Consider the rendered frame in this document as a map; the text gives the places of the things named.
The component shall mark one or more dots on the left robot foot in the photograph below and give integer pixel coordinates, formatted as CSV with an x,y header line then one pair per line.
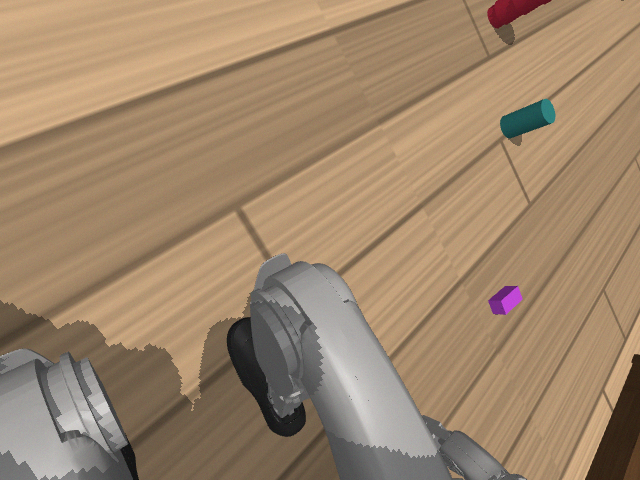
x,y
129,457

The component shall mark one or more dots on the bookshelf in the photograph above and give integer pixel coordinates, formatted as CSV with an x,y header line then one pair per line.
x,y
618,454

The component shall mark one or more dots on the right robot foot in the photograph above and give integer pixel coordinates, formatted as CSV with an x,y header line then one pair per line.
x,y
242,354

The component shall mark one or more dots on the right robot hand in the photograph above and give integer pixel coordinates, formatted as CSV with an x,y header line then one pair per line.
x,y
463,455

